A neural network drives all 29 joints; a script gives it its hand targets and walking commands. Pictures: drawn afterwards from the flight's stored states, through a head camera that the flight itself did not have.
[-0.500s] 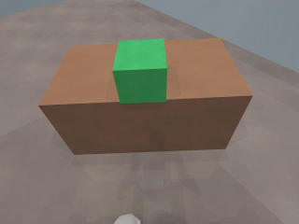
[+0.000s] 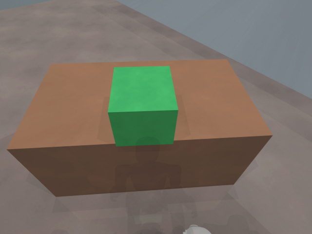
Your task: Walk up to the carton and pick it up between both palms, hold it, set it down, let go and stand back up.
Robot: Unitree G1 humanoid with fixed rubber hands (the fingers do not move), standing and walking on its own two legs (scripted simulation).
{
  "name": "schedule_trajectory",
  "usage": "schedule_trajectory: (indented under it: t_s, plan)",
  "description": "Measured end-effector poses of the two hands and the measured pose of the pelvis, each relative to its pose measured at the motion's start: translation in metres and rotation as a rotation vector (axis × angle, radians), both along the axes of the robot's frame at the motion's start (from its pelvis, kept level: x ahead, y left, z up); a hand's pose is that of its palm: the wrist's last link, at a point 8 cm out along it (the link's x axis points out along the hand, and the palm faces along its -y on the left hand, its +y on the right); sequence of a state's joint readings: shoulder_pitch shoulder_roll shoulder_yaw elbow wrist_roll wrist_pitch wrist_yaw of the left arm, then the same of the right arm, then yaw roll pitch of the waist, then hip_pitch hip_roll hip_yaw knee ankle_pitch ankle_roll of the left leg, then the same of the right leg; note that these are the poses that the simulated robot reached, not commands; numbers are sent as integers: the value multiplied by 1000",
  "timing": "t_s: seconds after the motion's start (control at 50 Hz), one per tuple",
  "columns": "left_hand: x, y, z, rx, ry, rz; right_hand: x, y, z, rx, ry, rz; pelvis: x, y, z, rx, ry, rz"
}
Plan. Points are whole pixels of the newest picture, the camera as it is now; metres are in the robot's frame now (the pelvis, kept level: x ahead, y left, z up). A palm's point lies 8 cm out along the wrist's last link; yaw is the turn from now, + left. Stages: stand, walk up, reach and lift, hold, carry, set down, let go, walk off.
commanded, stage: walk up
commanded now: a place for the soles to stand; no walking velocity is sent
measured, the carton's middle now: (143, 105) +0.66 +0.06 -0.11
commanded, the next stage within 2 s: none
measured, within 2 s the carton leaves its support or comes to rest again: neither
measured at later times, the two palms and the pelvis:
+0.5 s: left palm out of the picture +0.15 +0.25 -0.12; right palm (234, 182) +0.31 -0.24 -0.12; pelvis +0.20 +0.00 +0.00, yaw +2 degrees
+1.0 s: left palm (88, 153) +0.43 +0.26 -0.13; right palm (221, 169) +0.37 -0.22 -0.15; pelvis +0.32 +0.02 -0.02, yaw +0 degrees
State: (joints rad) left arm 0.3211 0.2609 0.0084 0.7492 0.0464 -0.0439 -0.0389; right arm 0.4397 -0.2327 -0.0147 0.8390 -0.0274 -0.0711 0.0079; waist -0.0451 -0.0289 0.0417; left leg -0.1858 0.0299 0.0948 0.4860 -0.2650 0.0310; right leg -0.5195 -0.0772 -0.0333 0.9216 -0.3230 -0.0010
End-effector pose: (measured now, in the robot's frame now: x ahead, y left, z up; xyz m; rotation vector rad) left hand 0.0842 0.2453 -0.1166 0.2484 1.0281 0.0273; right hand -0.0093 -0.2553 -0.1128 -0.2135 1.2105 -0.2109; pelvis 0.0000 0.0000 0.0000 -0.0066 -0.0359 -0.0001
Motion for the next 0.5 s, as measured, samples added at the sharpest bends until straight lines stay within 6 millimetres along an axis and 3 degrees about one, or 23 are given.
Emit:
schedule_trajectory:
  t_s: [0.06,0.14,0.2,0.26,0.38,0.44,0.5]
  plan:
    - [47,-14,5,-3,-47,-33,3,-9,-6,9,48,-25,26,-7,-2,10,-2,-6]
    - [103,-34,2,17,-101,-54,23,-24,-27,33,100,-30,67,-22,-16,29,-6,-17]
    - [124,-41,-2,32,-119,-4,51,-30,-42,53,142,6,92,-30,-25,0,-11,-4]
    - [117,-37,2,43,-72,83,100,-29,-37,63,117,62,114,-31,-17,5,-10,5]
    - [77,-19,10,70,115,180,221,-20,-11,61,-48,170,157,-24,2,13,1,12]
    - [66,-10,6,67,198,209,271,-7,-6,65,-107,201,180,-16,2,5,3,20]
    - [70,0,-3,52,249,224,316,14,-5,73,-143,228,204,-4,-2,-6,0,28]
